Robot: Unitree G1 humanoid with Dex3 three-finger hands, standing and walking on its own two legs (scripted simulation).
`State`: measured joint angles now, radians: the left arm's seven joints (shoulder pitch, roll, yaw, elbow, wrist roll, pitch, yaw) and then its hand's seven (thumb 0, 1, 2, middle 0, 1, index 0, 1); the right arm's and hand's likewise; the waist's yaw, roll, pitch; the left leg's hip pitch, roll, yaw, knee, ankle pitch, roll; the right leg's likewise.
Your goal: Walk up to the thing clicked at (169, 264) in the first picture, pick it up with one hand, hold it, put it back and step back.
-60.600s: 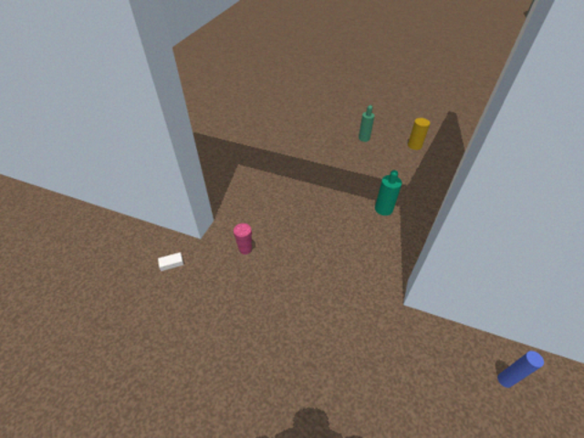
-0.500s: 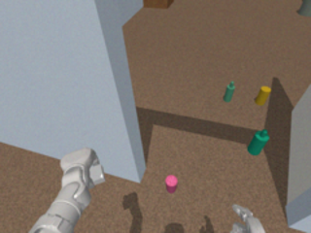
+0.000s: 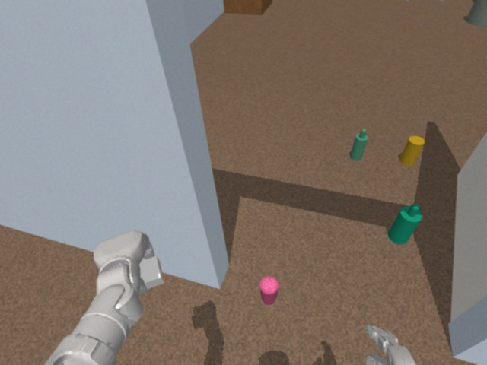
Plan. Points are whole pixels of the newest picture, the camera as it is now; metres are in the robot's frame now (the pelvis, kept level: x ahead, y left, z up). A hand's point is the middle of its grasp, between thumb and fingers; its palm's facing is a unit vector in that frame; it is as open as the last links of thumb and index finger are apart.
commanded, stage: crouch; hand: left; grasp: from above
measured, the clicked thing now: (137, 277) +0.32 +0.23 -0.08
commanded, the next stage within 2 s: lower in 1.90 s
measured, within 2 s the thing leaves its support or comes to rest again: neither
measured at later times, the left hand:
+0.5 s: hand (158, 296) +0.33 +0.23 -0.21, palm faces -0.39 -0.08 -0.92, open 7.7 cm
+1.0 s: hand (176, 312) +0.38 +0.25 -0.45, palm faces -0.39 -0.14 -0.91, open 7.6 cm
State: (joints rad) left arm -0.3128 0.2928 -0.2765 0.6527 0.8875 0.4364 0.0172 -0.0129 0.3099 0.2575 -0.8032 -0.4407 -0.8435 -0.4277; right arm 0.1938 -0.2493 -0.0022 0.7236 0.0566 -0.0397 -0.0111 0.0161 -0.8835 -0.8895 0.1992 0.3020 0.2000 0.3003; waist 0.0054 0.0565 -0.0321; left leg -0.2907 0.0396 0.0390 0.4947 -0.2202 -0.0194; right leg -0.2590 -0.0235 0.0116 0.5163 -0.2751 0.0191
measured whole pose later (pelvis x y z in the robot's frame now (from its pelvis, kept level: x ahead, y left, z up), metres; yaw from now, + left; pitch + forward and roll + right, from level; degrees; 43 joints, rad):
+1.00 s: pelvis -0.07 +0.01 -0.30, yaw -3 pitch +37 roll -5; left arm -0.87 0.50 0.07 1.37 1.03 0.09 0.43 0.01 0.40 0.06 -0.89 -0.25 -0.95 -0.21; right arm 0.16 -0.21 0.01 0.80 -0.09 -0.12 0.08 0.01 -0.88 -0.88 0.20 0.30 0.20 0.30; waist -0.18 0.04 -0.19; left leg -1.97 0.06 -0.08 1.93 -0.62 -0.02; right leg -1.88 0.01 -0.02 1.91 -0.69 0.03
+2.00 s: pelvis -0.08 +0.00 -0.44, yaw -8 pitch +33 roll -7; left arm -1.04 0.73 0.18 1.55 1.10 0.02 0.44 0.00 0.39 0.01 -0.96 -0.16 -1.01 -0.13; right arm 0.14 -0.27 0.09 0.79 -0.16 -0.13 0.18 0.01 -0.90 -0.89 0.20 0.30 0.20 0.30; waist -0.25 -0.02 -0.02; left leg -2.34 0.07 -0.18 2.40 -0.66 -0.04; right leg -2.24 0.06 -0.07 2.36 -0.71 0.04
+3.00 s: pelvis -0.08 +0.01 -0.47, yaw -13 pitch +29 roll -11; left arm -1.08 0.94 0.22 1.72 1.12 -0.04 0.59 -0.02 0.36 0.09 -0.96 -0.17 -0.99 -0.15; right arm 0.11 -0.31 0.23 0.74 -0.24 -0.23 0.24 0.01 -0.90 -0.89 0.20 0.30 0.20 0.30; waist -0.34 -0.12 0.13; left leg -2.36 0.07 -0.27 2.52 -0.69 -0.04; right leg -2.23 0.09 -0.14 2.41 -0.71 0.06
